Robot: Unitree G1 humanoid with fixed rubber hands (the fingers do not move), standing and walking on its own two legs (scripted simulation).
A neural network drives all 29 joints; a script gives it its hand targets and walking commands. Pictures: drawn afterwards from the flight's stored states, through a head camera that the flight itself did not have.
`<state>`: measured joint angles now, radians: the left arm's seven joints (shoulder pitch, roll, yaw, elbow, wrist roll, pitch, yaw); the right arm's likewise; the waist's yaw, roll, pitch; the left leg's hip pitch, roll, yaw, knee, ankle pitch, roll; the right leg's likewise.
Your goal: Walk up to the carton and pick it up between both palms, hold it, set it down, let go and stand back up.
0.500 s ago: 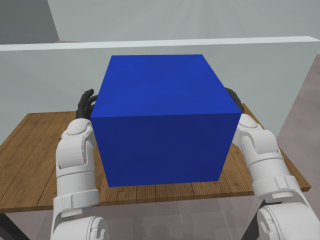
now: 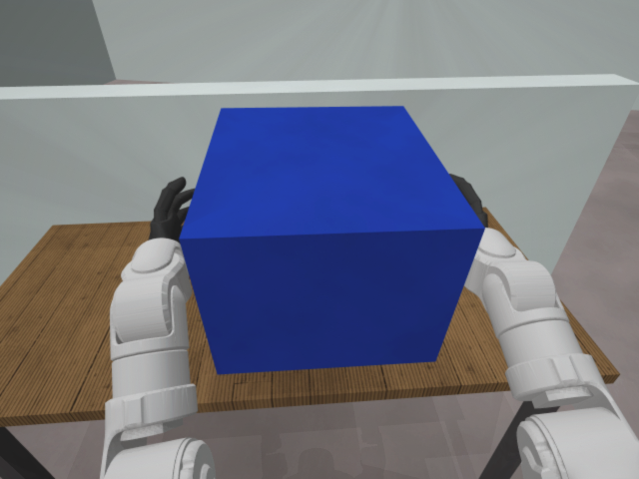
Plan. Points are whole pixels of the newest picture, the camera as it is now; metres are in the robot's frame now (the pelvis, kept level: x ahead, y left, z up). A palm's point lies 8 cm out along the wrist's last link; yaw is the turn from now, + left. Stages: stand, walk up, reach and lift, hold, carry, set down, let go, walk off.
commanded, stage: hold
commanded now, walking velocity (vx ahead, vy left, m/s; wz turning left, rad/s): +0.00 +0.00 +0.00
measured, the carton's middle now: (320, 225) +0.41 +0.00 +0.19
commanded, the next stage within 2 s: none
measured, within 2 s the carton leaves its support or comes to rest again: neither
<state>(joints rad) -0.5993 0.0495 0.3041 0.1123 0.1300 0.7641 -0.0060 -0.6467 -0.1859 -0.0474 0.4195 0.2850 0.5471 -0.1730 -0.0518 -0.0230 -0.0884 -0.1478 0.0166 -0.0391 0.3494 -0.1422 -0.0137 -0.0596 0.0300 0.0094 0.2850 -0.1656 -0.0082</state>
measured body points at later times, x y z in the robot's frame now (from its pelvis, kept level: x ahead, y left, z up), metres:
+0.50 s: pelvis +0.00 +0.00 +0.00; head -0.06 +0.01 +0.45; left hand +0.37 +0.18 +0.21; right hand +0.37 -0.18 +0.20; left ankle +0.03 +0.12 -0.75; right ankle +0.00 -0.12 -0.75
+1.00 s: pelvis +0.00 +0.00 +0.00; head -0.06 +0.02 +0.45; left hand +0.37 +0.18 +0.21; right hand +0.37 -0.18 +0.20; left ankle +0.03 +0.12 -0.75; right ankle +0.00 -0.12 -0.75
